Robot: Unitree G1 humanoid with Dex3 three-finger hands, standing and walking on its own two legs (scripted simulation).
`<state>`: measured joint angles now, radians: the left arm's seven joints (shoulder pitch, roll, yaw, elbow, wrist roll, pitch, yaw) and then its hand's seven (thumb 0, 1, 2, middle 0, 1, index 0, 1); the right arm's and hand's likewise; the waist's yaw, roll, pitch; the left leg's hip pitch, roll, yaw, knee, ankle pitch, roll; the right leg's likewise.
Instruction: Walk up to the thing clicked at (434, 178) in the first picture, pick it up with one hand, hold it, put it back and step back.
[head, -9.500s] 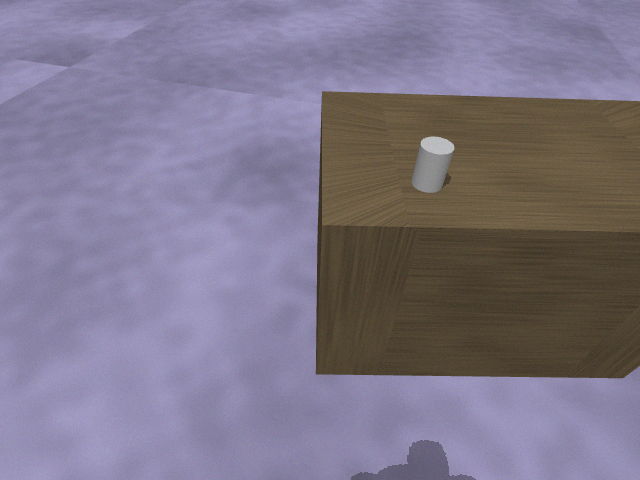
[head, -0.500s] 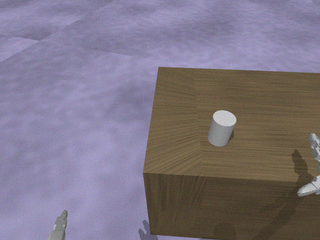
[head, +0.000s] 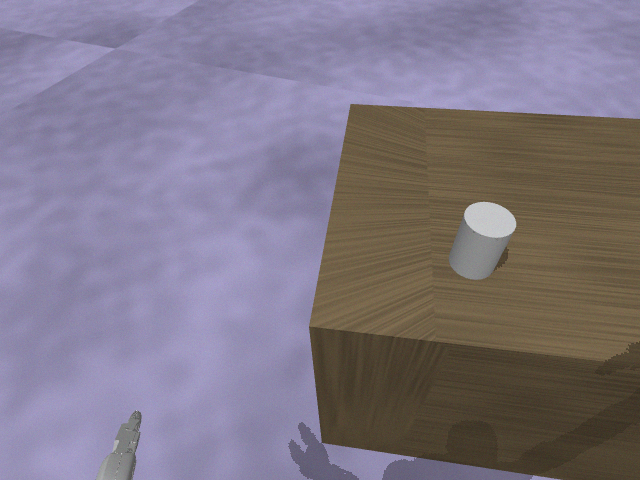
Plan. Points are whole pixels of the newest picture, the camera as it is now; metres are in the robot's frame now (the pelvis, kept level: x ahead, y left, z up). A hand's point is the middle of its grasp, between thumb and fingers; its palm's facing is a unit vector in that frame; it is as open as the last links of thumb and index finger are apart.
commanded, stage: go down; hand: right
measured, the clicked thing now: (479, 241) +0.51 -0.21 +0.00
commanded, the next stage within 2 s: approach in 1.50 s
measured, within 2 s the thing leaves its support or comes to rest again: neither
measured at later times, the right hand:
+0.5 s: hand out of the picture +0.40 -0.38 +0.13, palm faces +0.20 +0.98 +0.01, open 17.5 cm
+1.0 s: hand out of the picture +0.41 -0.40 +0.14, palm faces +0.22 +0.97 +0.01, open 17.6 cm
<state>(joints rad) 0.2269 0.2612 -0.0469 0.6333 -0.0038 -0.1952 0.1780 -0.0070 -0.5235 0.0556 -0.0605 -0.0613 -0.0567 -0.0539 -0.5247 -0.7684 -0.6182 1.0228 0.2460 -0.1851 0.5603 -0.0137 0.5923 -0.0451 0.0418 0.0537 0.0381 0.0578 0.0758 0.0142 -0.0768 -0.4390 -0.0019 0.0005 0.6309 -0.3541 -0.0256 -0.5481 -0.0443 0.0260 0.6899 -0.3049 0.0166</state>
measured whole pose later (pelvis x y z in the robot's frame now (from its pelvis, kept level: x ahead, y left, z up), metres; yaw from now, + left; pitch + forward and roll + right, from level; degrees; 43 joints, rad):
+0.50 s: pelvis +0.00 -0.01 -0.01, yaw +0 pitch +12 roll +3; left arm 0.26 0.25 -0.06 0.55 0.00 -0.19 0.15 -0.01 -0.54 0.07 -0.06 -0.06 -0.05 -0.06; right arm -0.61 -0.82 -0.63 1.07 0.21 -0.16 0.55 -0.01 0.55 -0.05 0.05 0.05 0.04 0.06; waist 0.09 0.01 -0.10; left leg -0.51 -0.01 0.00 0.68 -0.38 -0.04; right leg -0.64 -0.05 0.03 0.78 -0.35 0.00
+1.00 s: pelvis +0.00 -0.01 -0.02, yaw +0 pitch +14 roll +3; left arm 0.28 0.26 -0.07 0.49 0.01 -0.19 0.15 -0.01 -0.53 0.06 -0.06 -0.06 -0.05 -0.05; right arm -0.76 -0.93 -0.64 1.20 0.16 -0.16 0.55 -0.01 0.57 -0.05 0.05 0.05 0.04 0.06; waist 0.13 0.01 -0.11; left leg -0.59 -0.01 0.01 0.73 -0.39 -0.04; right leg -0.72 -0.05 0.04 0.83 -0.36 0.00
